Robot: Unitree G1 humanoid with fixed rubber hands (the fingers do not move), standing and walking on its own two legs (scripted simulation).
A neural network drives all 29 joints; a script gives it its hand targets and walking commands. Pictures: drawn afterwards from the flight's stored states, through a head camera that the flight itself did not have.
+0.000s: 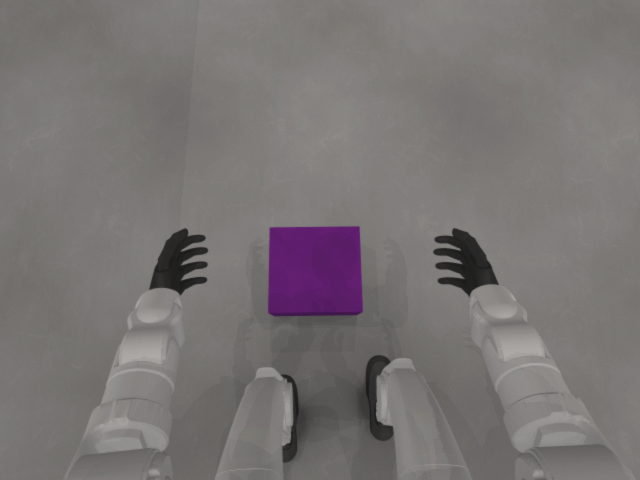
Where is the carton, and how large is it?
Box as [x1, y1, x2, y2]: [268, 226, 362, 315]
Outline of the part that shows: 359,226 270,227 268,312 273,315 357,314 361,312 362,301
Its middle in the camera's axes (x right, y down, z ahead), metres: -0.01 +0.08 +1.02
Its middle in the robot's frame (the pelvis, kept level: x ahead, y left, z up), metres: +0.44 +0.03 -0.62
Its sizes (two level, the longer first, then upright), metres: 0.227 0.213 0.141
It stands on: the floor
